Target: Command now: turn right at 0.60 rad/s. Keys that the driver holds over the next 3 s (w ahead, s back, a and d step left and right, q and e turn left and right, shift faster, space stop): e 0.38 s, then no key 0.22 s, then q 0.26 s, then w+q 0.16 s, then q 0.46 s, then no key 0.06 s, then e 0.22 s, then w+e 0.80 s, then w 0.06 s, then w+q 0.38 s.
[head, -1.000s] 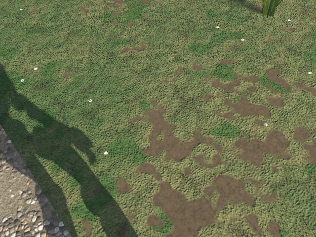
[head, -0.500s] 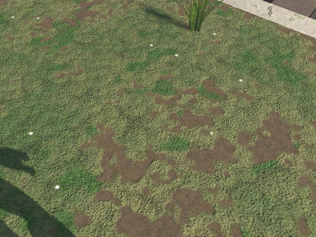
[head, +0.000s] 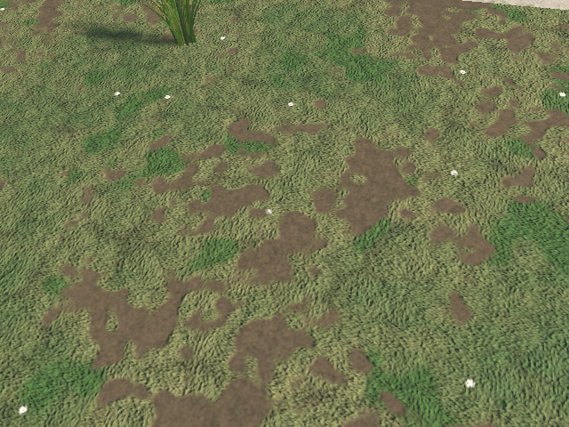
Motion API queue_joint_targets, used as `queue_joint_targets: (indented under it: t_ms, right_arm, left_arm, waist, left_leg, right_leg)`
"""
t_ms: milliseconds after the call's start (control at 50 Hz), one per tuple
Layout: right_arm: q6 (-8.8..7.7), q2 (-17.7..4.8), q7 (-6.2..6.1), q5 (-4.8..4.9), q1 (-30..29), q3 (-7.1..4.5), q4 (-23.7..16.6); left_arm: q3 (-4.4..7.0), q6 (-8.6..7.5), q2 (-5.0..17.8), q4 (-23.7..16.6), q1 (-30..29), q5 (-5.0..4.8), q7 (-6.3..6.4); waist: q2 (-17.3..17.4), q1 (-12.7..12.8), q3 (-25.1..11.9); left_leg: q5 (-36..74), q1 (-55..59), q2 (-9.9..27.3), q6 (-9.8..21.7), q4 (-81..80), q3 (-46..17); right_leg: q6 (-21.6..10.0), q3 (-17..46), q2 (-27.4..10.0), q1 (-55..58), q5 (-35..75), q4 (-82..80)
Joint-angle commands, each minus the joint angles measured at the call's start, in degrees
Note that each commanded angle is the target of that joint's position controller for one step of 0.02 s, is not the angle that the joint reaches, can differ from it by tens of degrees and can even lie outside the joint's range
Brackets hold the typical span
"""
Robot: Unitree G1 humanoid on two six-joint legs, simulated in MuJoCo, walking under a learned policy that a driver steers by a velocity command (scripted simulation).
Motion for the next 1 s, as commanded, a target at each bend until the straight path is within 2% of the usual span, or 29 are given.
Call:
queue_joint_targets:
  t_ms: [20,40,60,100,220,320,380,440,460,480,500,520,540,560,580,600,640,680,740,780,820,840,860,880,900,920,940,980,1000]
  right_arm:
    - [-0.68,-6.09,0.03,0.03,-1.75,-1.43,-4.82]
    - [-0.63,-6.36,0.33,-0.68,-0.15,-1.52,-3.91]
    - [-0.49,-6.12,0.57,-0.76,0.61,-1.52,-3.61]
    - [-0.22,-5.19,0.75,-0.4,0.19,-1.33,-3.89]
    - [0.0,-4.63,0.14,-0.28,-3.75,-1.11,-5.44]
    - [-0.73,-4.26,-0.23,0.27,-5.65,-0.65,-6.66]
    - [-1.28,-4.33,-0.58,0.76,-5.14,-0.33,-7.1]
    - [-1.97,-3.73,-1.2,0.96,0.1,0.05,-5.62]
    - [-2.42,-3.81,-1.62,0.44,1.64,0.09,-5.05]
    - [-2.78,-7.02,-2.12,-0.45,0.05,-0.26,-5.78]
    - [-2.49,-11.88,-1.71,-0.22,-4.02,-0.87,-7.81]
    - [-2.17,-10.85,-1.12,-0.16,-1.06,-1.13,-6.41]
    - [-2.34,-7.11,-0.63,0.2,-2.53,0.01,-6.26]
    - [-2.48,-4.87,-0.37,0.23,-5.34,0.62,-6.36]
    - [-2.64,-4.32,-0.48,-0.01,-6.53,0.85,-6.44]
    - [-2.82,-4.11,-0.67,-0.07,-6.21,0.99,-6.08]
    - [-3.31,-2.35,-0.4,-0.09,-3.92,1.86,-4.23]
    - [-3.36,-3.31,0.05,0.06,-2.3,1.76,-2.57]
    - [-2.53,-8.29,1.02,-0.16,1.81,-0.3,-0.64]
    - [-2.26,-8.71,1.26,0.26,1.53,-0.88,-0.2]
    - [-2.0,-8.04,1.29,0.67,-1.21,-1.02,-0.48]
    - [-2.19,-6.87,1.38,0.96,-1.8,-0.8,-0.9]
    - [-2.46,-4.06,1.57,1.37,-2.14,-0.12,-2.07]
    - [-2.12,-2.56,1.21,1.74,-2.38,0.13,-2.91]
    - [-1.58,-5.84,0.61,0.14,-2.43,-0.73,-1.77]
    - [-1.23,-6.54,0.81,-0.42,-1.8,-1.28,-0.89]
    - [-0.96,-5.97,1.46,-0.49,-0.9,-1.37,-0.18]
    - [-1.03,-4.86,3.33,-0.83,-2.86,-1.19,-0.99]
    - [-1.2,-4.5,3.95,-0.85,-3.62,-1.11,-1.06]
  left_arm:
    - [2.34,-0.21,9.06,-2.46,0.52,-0.39,1.37]
    - [2.14,-0.24,8.46,-2.67,0.09,-0.42,1.56]
    - [2.12,-0.32,8.64,-2.56,0.83,-0.44,1.43]
    - [2.5,-0.66,9.66,-2.08,2.47,-0.44,1.19]
    - [3.07,-0.7,10.81,-1.17,6.33,0.27,1.22]
    - [3.53,-0.65,11.65,-1.08,6.86,0.67,1.13]
    - [3.74,-0.48,11.86,-1.01,5.88,0.72,0.93]
    - [3.33,-0.24,10.64,-0.8,2.82,0.15,1.19]
    - [2.88,-0.25,9.51,-0.68,2.29,-0.45,1.54]
    - [1.9,-0.46,6.0,-0.67,5.18,-0.58,1.68]
    - [1.79,-0.57,5.36,-0.9,8.68,-0.35,2.11]
    - [2.89,-0.26,9.85,0.12,7.46,1.35,2.36]
    - [3.13,-0.09,9.94,0.76,6.83,1.15,2.15]
    - [2.99,0.15,9.04,1.82,6.97,0.86,1.74]
    - [2.77,0.41,8.34,2.35,7.29,0.7,1.23]
    - [2.51,0.59,7.74,2.91,7.73,0.57,0.85]
    - [1.28,0.8,5.28,3.77,6.25,0.41,0.86]
    - [0.22,1.08,4.13,4.26,4.02,0.54,1.3]
    - [0.2,0.87,5.52,4.34,2.14,-0.25,2.73]
    - [0.1,0.18,5.58,4.94,3.44,-0.75,3.4]
    - [-0.04,-0.83,5.35,5.73,5.93,-0.35,4.03]
    - [0.34,-1.41,7.08,5.68,6.43,0.32,4.38]
    - [0.81,-1.86,10.16,5.13,7.23,1.41,4.81]
    - [1.94,-1.39,13.91,5.94,5.45,1.13,4.45]
    - [1.5,-1.7,10.67,5.22,5.67,1.48,3.96]
    - [0.67,-2.03,7.72,4.68,4.84,1.34,3.62]
    - [0.11,-2.19,6.11,4.23,3.15,1.38,3.58]
    - [0.2,-3.22,6.86,4.85,3.98,1.18,3.9]
    - [0.38,-3.72,7.28,5.26,5.28,1.26,3.77]
  waist:
    - [-10.49,1.04,-2.94]
    - [-11.15,0.74,-4.33]
    - [-10.04,0.65,-5.72]
    - [-8.44,1.03,-6.37]
    - [-9.69,3.05,-4.95]
    - [-9.19,3.35,-5.84]
    - [-9.8,2.82,-6.55]
    - [-9.88,-0.3,-7.22]
    - [-8.43,-1.35,-7.01]
    - [1.16,0.76,-7.71]
    - [9.39,2.92,-6.61]
    - [6.42,1.01,-6.57]
    - [3.04,2.26,-4.37]
    - [2.19,3.27,-2.69]
    - [4.35,3.62,-3.09]
    - [5.67,3.4,-3.38]
    - [4.62,2.41,-4.29]
    - [6.33,1.45,-4.2]
    - [8.06,-0.42,-4.29]
    - [6.99,0.62,-5.59]
    - [5.31,2.74,-7.21]
    - [2.92,2.86,-8.66]
    - [-4.42,2.94,-9.8]
    - [-17.08,2.56,-6.48]
    - [-13.9,4.15,-5.23]
    - [-9.54,3.22,-3.56]
    - [-8.73,2.31,-1.34]
    - [-11.38,2.83,1.54]
    - [-10.72,3.59,1.55]
  left_leg:
    - [4.68,-11.11,0.42,-0.32,6.78,-5.21]
    - [6.68,-9.69,-0.28,-0.71,7.69,-4.65]
    - [7.6,-8.98,-0.89,-0.99,8.29,-4.57]
    - [8.35,-9.42,-1.29,-1.38,7.06,-4.85]
    - [7.3,-11.0,-2.39,-1.5,-0.64,-6.14]
    - [6.05,-6.61,-4.37,-0.31,-6.33,-7.02]
    - [5.17,-1.42,-5.96,0.66,-11.45,-7.46]
    - [11.15,9.91,-6.25,1.91,-25.65,-6.62]
    - [17.32,15.93,-4.56,2.47,-34.13,-7.28]
    - [15.48,20.4,6.03,4.66,-39.95,-18.12]
    - [24.15,20.08,17.59,10.47,-41.01,-31.96]
    - [26.34,14.2,19.03,15.72,-39.49,-32.26]
    - [26.11,11.23,15.84,15.49,-39.44,-28.19]
    - [25.56,9.27,11.83,13.72,-39.2,-22.65]
    - [27.15,10.05,9.08,12.28,-38.8,-19.18]
    - [31.0,11.36,7.78,12.06,-38.14,-17.11]
    - [33.79,13.27,6.34,11.65,-37.31,-15.76]
    - [33.69,15.74,5.4,11.56,-36.4,-16.86]
    - [40.79,18.31,6.17,12.36,-33.43,-21.96]
    - [44.76,19.16,6.58,11.92,-31.92,-24.28]
    - [43.34,14.82,5.19,9.5,-29.65,-24.43]
    - [38.24,9.01,3.71,7.42,-27.77,-23.42]
    - [27.27,1.86,0.01,5.18,-21.05,-19.4]
    - [4.02,-4.93,-9.11,4.33,-14.03,-7.31]
    - [-4.12,-8.33,-6.65,4.23,-1.46,-5.82]
    - [-1.79,-10.0,-4.83,4.4,3.18,-6.81]
    - [1.94,-11.33,-3.55,3.97,4.77,-7.27]
    - [6.65,-15.28,-2.61,2.7,4.38,-6.46]
    - [7.83,-16.06,-2.62,2.02,3.52,-5.68]
  right_leg:
    - [-8.61,16.97,-14.38,8.41,25.82,-13.2]
    - [-8.27,15.63,-12.73,8.57,28.54,-12.8]
    - [-8.25,15.49,-12.35,8.83,29.63,-12.5]
    - [-8.47,16.72,-12.3,9.39,28.1,-12.52]
    - [-9.56,23.51,-12.39,9.57,19.18,-12.65]
    - [-9.65,27.96,-11.87,7.84,22.06,-10.4]
    - [-8.69,30.64,-11.0,6.57,26.13,-8.93]
    - [-4.85,30.13,-8.52,3.09,25.83,-6.57]
    - [-2.09,28.6,-6.33,-0.54,19.2,-4.61]
    - [1.38,22.24,-1.43,-5.68,2.73,3.34]
    - [3.17,11.48,8.48,-13.18,-15.21,11.43]
    - [3.68,9.69,5.48,-11.22,-17.47,21.77]
    - [3.9,10.63,4.37,-10.18,-14.35,25.46]
    - [4.53,10.41,3.65,-9.15,-10.77,27.54]
    - [5.07,9.67,3.81,-9.02,-8.66,28.69]
    - [5.7,9.05,3.95,-9.18,-8.13,28.73]
    - [6.47,8.53,2.93,-6.6,-7.88,21.04]
    - [6.95,3.12,0.23,-4.34,-8.81,10.54]
    - [5.85,0.96,1.27,-3.71,-9.03,3.33]
    - [4.8,0.97,1.09,-1.95,-5.31,-2.18]
    - [3.3,1.73,-0.25,5.82,3.35,-11.29]
    - [2.24,4.34,-3.71,12.32,6.09,-12.34]
    - [-0.49,12.44,-12.97,17.5,8.58,-14.72]
    - [-6.9,19.6,-20.81,14.52,14.17,-16.28]
    - [-10.73,21.24,-24.61,14.04,10.8,-17.94]
    - [-10.55,19.55,-23.15,12.37,1.66,-19.75]
    - [-8.9,17.03,-20.38,11.46,-6.27,-21.5]
    - [-7.28,13.2,-17.67,13.49,-8.18,-23.67]
    - [-7.06,11.63,-17.22,14.87,-6.34,-23.81]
